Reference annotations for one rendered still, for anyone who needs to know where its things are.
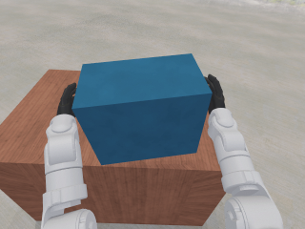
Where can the carton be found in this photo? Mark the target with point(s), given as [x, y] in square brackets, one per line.
[142, 108]

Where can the robot right hand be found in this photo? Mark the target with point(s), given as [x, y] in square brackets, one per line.
[217, 99]

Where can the robot right forearm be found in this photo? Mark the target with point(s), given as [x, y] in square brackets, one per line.
[239, 177]

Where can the pedestal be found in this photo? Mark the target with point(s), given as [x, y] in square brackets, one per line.
[178, 190]

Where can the right robot upper arm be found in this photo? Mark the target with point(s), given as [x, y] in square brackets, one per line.
[251, 212]

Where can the left robot upper arm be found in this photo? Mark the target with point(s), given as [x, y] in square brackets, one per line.
[78, 219]

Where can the robot left forearm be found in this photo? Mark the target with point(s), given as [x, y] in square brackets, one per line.
[65, 185]

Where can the robot left hand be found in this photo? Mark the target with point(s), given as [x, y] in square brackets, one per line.
[66, 101]

